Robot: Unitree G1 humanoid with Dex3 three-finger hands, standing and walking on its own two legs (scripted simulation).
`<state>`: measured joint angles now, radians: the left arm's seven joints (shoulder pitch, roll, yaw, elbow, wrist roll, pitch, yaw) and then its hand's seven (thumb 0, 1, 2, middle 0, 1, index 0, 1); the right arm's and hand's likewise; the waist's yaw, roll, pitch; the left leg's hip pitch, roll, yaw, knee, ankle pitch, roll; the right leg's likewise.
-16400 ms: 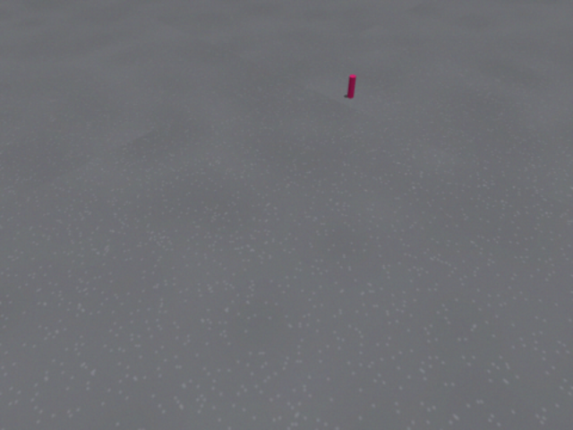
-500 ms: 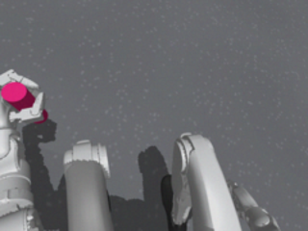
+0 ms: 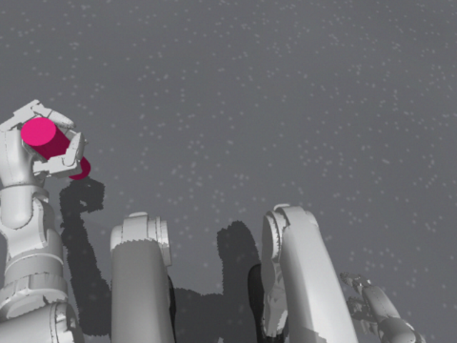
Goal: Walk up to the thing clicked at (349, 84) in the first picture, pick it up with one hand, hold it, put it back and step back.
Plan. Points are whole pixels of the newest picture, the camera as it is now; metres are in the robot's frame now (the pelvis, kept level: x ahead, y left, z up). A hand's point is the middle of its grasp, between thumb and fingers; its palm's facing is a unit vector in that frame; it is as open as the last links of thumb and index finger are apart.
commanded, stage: settle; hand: left
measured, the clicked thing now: (61, 153) +0.42 +0.29 -0.05
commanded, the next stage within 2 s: lift in 0.30 s
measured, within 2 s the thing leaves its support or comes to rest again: neither
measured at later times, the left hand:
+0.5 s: hand (66, 136) +0.43 +0.26 +0.00, palm faces +0.20 -0.98 -0.02, open 5.6 cm
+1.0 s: hand (29, 118) +0.40 +0.25 +0.10, palm faces +0.16 -0.99 -0.03, open 5.7 cm
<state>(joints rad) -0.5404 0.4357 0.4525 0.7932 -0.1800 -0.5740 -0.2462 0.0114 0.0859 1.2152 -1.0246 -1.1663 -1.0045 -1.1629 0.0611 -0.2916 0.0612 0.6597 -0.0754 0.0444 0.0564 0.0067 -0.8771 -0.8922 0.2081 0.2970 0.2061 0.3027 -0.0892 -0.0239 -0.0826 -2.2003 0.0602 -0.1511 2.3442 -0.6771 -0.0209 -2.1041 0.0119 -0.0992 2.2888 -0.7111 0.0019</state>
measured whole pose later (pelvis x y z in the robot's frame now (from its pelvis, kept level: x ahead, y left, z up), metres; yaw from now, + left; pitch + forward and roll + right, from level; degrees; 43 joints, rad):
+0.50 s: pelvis +0.00 +0.00 +0.01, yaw +1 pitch +30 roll -5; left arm -0.59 0.41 0.44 0.85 -0.15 -0.59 -0.23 0.01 0.09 1.21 -1.02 -1.17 -1.00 -1.17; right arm 0.09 -0.28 0.04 0.67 -0.07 0.03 0.05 0.01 -0.89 -0.89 0.21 0.30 0.21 0.30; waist -0.09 -0.01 -0.10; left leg -2.16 0.06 -0.12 2.29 -0.66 -0.02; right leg -2.07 0.01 -0.08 2.25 -0.70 0.00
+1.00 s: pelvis +0.00 +0.00 +0.09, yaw +3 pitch +32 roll -4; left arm -0.42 0.34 0.36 0.56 -0.21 -0.43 -0.24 0.01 0.09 1.21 -1.02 -1.18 -1.00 -1.18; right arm 0.12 -0.26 0.00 0.63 0.01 0.02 0.01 0.01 -0.90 -0.89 0.21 0.30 0.21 0.30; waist -0.05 0.02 -0.18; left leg -1.96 0.06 -0.09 2.05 -0.65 -0.02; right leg -1.88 0.00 -0.06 2.02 -0.69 0.00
